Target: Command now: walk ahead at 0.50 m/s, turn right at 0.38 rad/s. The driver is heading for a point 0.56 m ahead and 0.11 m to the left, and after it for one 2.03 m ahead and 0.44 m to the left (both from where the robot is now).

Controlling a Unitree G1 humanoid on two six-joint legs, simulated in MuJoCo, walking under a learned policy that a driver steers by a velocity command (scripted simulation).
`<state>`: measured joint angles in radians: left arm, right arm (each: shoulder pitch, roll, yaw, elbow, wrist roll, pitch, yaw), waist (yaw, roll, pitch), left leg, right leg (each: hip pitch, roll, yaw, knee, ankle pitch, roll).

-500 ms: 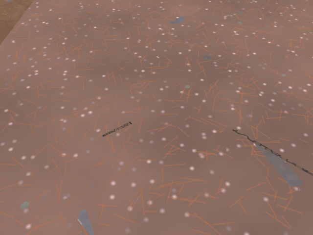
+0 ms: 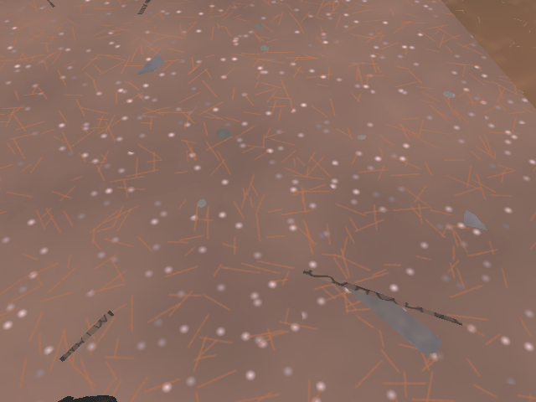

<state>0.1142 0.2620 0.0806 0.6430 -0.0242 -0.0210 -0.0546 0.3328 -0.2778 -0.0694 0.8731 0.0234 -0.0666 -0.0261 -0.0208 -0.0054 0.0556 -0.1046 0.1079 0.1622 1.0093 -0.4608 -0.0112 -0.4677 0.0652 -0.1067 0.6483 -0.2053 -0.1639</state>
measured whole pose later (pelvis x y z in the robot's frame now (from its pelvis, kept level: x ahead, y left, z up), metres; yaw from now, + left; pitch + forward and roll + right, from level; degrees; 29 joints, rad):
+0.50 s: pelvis +0.30 +0.05 +0.00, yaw +7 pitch +3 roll -1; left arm 0.37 0.26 0.06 0.82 0.00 -0.06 0.02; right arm 0.08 -0.23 -0.03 0.70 0.02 -0.08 0.07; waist 0.05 0.04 0.01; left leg -0.60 0.00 0.07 0.58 -0.04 0.11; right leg 0.13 0.02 -0.18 0.36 -0.49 -0.01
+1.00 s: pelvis +0.53 +0.08 +0.01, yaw +24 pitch +3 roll +0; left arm 0.11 0.25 0.03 0.67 0.04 -0.07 0.02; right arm 0.21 -0.30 -0.07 0.67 0.00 0.01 -0.03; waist -0.03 0.02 -0.01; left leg -0.31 -0.15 -0.20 0.69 -0.42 0.05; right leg -0.47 0.04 0.06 0.52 -0.10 0.01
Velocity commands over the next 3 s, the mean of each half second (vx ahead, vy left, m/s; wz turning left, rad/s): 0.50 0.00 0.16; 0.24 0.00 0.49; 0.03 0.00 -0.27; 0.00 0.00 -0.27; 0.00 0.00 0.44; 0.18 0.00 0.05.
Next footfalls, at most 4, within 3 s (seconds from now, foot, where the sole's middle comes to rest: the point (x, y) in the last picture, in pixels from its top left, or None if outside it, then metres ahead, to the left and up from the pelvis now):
0.52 left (207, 390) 0.49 0.16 -0.75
0.96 right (260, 307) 0.70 0.04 -0.75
1.30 left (183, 369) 0.54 0.23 -0.75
1.70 right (287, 335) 0.62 -0.03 -0.75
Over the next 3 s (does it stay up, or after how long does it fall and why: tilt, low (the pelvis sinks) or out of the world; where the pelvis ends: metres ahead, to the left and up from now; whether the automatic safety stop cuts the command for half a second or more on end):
stays up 0.60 0.09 0.03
